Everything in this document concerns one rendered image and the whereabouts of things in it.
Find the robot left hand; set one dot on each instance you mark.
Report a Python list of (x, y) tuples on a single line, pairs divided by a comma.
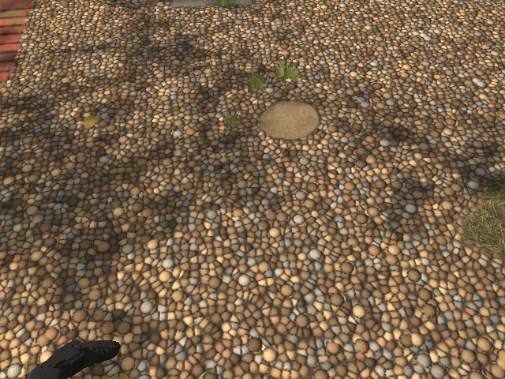
[(73, 357)]

